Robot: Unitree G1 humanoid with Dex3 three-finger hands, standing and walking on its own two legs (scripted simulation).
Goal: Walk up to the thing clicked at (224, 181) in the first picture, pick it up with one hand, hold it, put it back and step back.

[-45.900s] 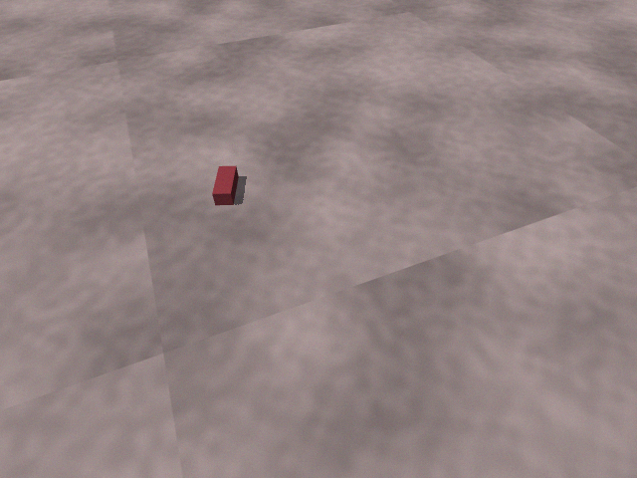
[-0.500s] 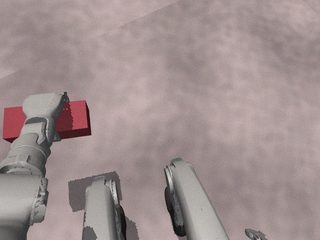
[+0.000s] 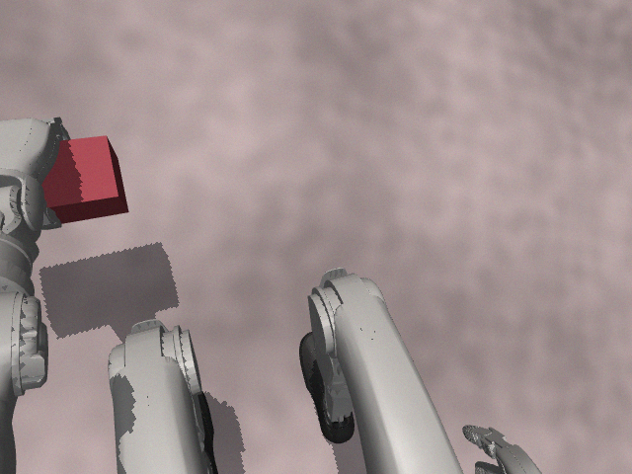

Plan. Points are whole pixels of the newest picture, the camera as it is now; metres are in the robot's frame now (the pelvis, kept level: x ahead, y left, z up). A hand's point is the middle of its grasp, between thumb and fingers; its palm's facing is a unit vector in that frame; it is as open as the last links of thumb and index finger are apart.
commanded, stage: crouch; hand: left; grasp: from above
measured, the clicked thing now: (33, 188) +0.51 +0.24 -0.19
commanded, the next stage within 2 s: lower in 0.66 s
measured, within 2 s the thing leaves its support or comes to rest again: neither
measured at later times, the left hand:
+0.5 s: hand (53, 184) +0.53 +0.23 -0.22, palm faces -0.45 -0.02 -0.89, open 11.1 cm
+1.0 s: hand (60, 188) +0.53 +0.23 -0.26, palm faces -0.48 -0.02 -0.88, open 11.1 cm
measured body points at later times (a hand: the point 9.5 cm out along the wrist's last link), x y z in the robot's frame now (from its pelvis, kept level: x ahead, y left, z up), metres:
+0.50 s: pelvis -0.01 +0.00 -0.06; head +0.26 +0.05 +0.30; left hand +0.54 +0.23 -0.17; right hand -0.02 -0.26 -0.14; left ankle +0.06 +0.12 -0.37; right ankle +0.10 -0.13 -0.37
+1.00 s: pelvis -0.01 +0.00 -0.08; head +0.27 +0.06 +0.27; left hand +0.55 +0.23 -0.21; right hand -0.02 -0.26 -0.15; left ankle +0.06 +0.12 -0.37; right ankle +0.10 -0.13 -0.37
